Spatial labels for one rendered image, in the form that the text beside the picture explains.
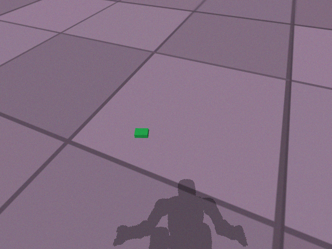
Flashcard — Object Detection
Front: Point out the small box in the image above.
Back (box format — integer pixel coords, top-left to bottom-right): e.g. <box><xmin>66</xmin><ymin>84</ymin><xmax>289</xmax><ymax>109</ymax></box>
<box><xmin>134</xmin><ymin>128</ymin><xmax>149</xmax><ymax>138</ymax></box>

